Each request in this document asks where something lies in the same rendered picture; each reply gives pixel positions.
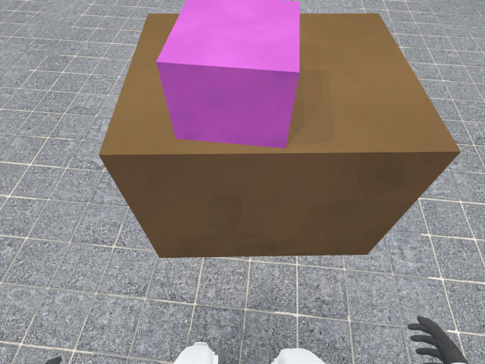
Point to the robot left thigh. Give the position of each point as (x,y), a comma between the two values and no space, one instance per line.
(197,354)

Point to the robot right thigh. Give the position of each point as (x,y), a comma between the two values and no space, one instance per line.
(297,356)

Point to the right robot hand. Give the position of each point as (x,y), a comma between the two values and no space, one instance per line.
(446,350)

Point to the robot thigh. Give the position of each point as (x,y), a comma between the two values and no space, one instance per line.
(197,354)
(297,356)

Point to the carton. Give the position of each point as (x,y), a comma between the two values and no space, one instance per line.
(229,70)

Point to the pedestal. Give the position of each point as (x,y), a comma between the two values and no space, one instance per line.
(364,143)

